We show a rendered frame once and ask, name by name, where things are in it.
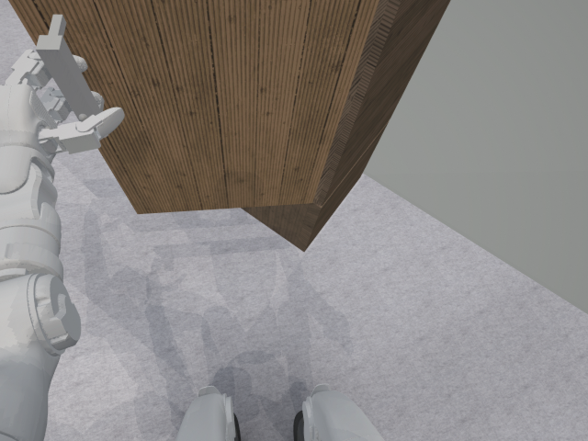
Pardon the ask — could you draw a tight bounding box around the cupboard door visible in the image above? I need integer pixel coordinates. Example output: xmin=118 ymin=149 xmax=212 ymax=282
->
xmin=8 ymin=0 xmax=379 ymax=214

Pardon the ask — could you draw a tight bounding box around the handle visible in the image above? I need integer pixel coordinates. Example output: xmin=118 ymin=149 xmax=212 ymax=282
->
xmin=36 ymin=15 xmax=105 ymax=131

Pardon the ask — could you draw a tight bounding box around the robot left forearm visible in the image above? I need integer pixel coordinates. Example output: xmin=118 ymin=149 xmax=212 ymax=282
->
xmin=0 ymin=145 xmax=63 ymax=283

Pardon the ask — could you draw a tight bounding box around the left robot thigh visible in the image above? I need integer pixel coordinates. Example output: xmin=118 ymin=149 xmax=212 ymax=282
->
xmin=175 ymin=393 xmax=235 ymax=441

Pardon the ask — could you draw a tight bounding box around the left robot hand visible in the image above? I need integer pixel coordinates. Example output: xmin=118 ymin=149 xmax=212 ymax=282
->
xmin=0 ymin=49 xmax=125 ymax=164

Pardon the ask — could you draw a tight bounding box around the robot right shin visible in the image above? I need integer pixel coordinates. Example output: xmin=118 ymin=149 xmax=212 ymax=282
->
xmin=304 ymin=384 xmax=331 ymax=441

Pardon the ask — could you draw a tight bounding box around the left robot upper arm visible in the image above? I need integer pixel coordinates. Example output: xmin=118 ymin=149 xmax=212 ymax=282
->
xmin=0 ymin=273 xmax=81 ymax=441

